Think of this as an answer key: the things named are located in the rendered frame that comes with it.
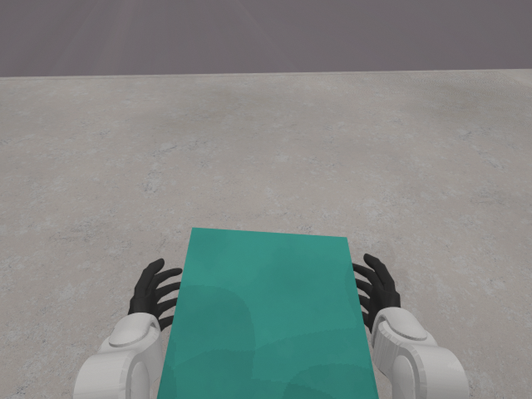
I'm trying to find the carton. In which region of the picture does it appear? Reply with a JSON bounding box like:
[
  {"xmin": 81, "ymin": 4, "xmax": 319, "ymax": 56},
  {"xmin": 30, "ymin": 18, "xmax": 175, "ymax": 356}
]
[{"xmin": 157, "ymin": 227, "xmax": 379, "ymax": 399}]

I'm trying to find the right robot forearm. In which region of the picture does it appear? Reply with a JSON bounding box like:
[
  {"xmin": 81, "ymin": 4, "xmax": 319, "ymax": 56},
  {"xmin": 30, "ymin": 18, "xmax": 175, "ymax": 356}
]
[{"xmin": 371, "ymin": 307, "xmax": 470, "ymax": 399}]

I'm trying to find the left robot forearm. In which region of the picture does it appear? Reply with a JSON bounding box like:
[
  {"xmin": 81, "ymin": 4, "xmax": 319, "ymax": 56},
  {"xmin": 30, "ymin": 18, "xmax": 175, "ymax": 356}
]
[{"xmin": 71, "ymin": 313, "xmax": 164, "ymax": 399}]

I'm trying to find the robot right hand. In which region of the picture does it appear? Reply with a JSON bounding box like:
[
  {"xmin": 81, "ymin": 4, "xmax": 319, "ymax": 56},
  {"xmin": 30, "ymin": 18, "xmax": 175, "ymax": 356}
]
[{"xmin": 352, "ymin": 254, "xmax": 401, "ymax": 334}]

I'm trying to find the robot left hand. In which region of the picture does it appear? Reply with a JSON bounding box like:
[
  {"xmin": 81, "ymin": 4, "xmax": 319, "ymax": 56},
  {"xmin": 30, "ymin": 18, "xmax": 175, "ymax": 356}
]
[{"xmin": 127, "ymin": 259, "xmax": 183, "ymax": 331}]

